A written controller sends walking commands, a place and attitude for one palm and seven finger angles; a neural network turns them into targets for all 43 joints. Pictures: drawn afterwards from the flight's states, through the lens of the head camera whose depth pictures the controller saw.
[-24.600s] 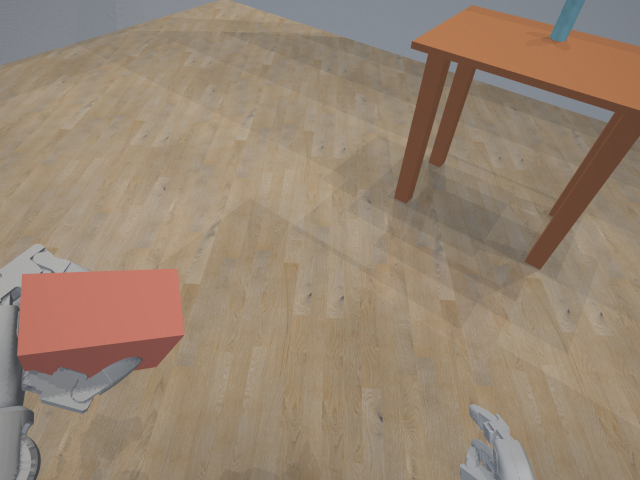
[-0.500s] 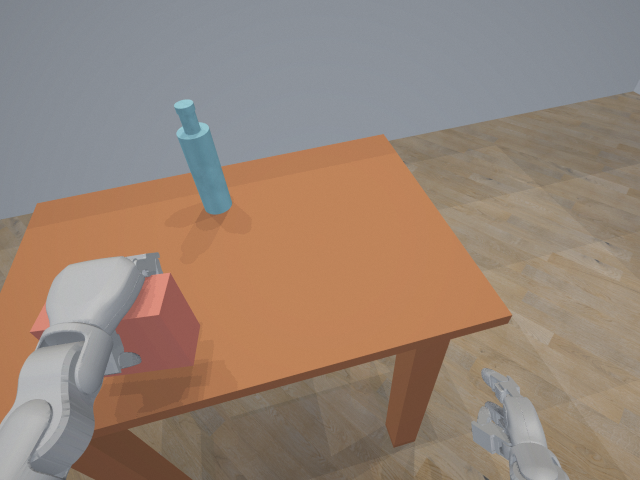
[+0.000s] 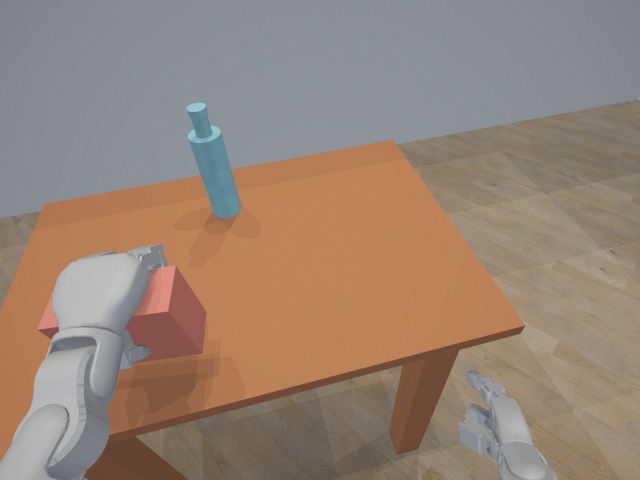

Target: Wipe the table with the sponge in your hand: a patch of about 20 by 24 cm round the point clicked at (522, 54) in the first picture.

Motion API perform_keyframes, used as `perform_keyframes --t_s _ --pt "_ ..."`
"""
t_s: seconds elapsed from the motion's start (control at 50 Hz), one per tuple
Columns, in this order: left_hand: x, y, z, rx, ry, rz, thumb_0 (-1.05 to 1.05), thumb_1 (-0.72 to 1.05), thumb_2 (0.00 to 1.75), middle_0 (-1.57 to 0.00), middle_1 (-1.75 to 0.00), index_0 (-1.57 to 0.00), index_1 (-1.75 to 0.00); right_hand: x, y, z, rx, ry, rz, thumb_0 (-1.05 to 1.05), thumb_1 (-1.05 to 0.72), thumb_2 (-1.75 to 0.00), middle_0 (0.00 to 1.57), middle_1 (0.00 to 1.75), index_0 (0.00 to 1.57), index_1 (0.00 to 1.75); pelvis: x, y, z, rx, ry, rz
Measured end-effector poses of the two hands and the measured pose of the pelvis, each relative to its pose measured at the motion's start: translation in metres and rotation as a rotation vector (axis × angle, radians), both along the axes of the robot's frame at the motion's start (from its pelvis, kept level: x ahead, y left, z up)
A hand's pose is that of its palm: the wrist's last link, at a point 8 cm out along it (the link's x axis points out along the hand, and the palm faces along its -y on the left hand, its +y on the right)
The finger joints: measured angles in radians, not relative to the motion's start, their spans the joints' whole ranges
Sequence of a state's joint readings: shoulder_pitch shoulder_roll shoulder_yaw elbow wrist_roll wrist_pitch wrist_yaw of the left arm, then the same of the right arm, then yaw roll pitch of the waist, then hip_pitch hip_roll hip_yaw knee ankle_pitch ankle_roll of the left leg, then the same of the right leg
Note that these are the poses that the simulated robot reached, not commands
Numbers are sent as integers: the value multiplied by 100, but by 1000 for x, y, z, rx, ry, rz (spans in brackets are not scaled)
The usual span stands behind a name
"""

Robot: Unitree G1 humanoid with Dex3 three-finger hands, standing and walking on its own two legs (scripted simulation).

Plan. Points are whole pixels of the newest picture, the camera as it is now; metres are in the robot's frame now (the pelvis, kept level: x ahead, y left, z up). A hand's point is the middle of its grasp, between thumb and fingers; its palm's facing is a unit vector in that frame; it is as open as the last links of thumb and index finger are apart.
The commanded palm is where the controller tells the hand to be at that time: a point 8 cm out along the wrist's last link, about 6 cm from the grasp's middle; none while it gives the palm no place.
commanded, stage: move the sponge above the wiping area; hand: left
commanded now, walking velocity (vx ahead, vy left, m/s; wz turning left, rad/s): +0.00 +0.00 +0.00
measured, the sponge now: (139, 326) +0.24 +0.29 +0.07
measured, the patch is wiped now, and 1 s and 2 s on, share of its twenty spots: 0.00 0.00 0.00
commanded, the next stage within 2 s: none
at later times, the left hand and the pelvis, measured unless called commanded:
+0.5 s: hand (122, 308) +0.24 +0.30 +0.11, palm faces +0.11 -0.04 -0.99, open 9.9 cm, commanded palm +0.20 +0.28 +0.15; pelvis +0.00 -0.01 +0.00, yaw +0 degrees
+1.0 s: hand (116, 311) +0.24 +0.31 +0.09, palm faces +0.01 -0.06 -1.00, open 9.9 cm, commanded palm +0.21 +0.29 +0.15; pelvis +0.00 -0.02 +0.00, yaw +0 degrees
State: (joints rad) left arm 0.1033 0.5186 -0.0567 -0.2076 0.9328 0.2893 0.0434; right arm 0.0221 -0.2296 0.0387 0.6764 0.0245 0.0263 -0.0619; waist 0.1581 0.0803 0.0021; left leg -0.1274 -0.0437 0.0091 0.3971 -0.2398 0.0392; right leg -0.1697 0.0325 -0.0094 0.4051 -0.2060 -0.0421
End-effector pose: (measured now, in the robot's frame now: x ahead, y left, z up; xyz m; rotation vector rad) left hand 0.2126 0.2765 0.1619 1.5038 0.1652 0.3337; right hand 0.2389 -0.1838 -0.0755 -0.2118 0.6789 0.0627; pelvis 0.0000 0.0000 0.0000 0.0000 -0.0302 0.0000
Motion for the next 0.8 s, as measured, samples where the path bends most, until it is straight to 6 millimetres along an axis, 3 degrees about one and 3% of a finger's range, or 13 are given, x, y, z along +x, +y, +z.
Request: perform_keyframes --t_s 0.08,0.14,0.28,0.36,0.5,0.6,0.68,0.8 --pt "2 21 8 -36 -33 151 0 -49 104 -76 -132 -77 -133 0 1 -2 35 15 -9 1 -90 -90 20 30 20 30 -1 0 1 1 3 -1" --pt "-1 25 -2 -77 41 222 0 -49 104 -76 -133 -77 -133 1 -1 -3 43 15 -16 1 -90 -90 20 30 20 30 -2 1 1 2 6 5" --pt "-6 -7 -37 -100 206 73 0 -49 104 -76 -133 -77 -133 1 -11 -2 -9 6 -7 1 -91 -90 20 30 20 30 -2 0 0 4 5 9" --pt "0 -12 -30 -38 131 -3 0 -49 104 -76 -132 -77 -133 -3 -16 -2 -31 14 -12 1 -91 -90 20 30 20 30 -1 -5 0 4 0 -1" --pt "3 12 -5 -25 11 149 0 -49 104 -76 -132 -77 -133 -7 -24 -5 9 26 -46 1 -91 -90 20 30 20 30 1 -10 1 5 2 -3" --pt "-4 14 -22 -70 135 216 0 -49 104 -75 -132 -77 -133 -5 -32 -7 14 20 -57 1 -91 -90 20 30 20 30 0 -11 0 6 5 6" --pt "-5 1 -39 -90 219 140 0 -49 104 -75 -132 -77 -133 -4 -36 -7 -15 11 -51 1 -91 -90 20 30 20 30 0 -13 0 7 4 9" --pt "5 -11 -24 -15 113 11 0 -49 104 -76 -132 -77 -133 -7 -37 -5 -36 8 -52 1 -91 -90 20 30 20 30 2 -17 0 5 -1 0"
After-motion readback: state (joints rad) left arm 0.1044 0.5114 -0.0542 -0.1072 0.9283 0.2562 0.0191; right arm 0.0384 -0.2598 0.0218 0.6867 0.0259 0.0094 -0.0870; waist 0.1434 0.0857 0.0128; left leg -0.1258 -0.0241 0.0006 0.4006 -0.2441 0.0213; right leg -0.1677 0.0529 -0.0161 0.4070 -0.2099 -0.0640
